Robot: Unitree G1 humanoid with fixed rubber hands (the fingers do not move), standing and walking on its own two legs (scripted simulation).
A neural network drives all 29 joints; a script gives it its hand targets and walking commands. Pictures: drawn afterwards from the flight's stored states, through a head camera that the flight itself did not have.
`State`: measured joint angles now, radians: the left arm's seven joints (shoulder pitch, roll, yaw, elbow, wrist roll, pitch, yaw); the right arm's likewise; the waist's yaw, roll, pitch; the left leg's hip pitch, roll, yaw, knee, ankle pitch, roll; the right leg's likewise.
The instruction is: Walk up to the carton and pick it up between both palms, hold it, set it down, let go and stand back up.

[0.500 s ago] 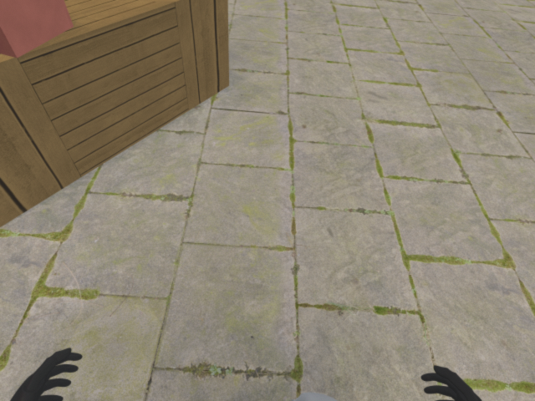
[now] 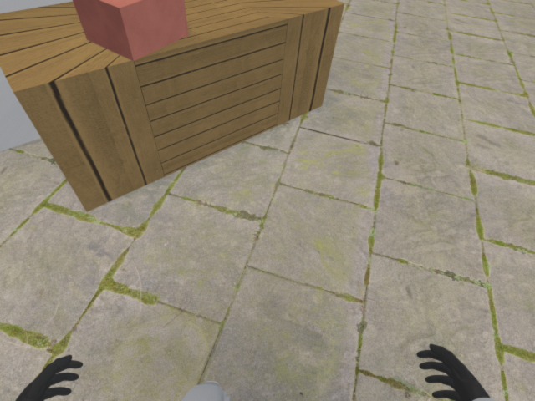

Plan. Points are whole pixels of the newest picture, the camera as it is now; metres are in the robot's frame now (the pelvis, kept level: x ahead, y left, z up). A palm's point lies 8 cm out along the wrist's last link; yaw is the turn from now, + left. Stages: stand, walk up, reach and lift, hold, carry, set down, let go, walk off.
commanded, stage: walk up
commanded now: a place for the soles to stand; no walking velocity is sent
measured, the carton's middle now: (133, 13) +1.40 +0.50 -0.04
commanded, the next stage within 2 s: none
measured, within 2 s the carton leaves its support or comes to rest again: neither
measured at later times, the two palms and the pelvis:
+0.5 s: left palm (30, 350) +0.20 +0.34 -0.04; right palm (411, 269) +0.34 -0.27 -0.05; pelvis +0.16 +0.00 +0.02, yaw +9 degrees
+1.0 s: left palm (52, 262) +0.34 +0.37 -0.04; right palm (372, 209) +0.51 -0.24 -0.08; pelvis +0.33 +0.02 +0.00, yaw +17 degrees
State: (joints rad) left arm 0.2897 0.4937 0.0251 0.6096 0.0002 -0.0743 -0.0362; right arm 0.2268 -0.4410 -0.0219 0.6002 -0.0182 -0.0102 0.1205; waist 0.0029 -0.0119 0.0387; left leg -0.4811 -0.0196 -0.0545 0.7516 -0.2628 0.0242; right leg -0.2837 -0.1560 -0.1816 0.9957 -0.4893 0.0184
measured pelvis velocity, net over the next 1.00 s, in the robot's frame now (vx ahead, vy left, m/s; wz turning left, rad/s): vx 0.33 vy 0.02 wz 0.30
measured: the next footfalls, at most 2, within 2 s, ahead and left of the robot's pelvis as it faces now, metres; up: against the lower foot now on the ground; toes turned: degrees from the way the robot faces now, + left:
right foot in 0.22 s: +0.18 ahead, -0.10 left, +0.00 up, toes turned -3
left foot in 0.60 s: +0.31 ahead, +0.18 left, +0.00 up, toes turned +10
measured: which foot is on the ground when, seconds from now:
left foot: down 0.00-0.22, up 0.24-0.58, down 0.60-0.92, up 0.94-1.00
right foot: up 0.00-0.20, down 0.22-0.62, up 0.64-0.90, down 0.92-1.00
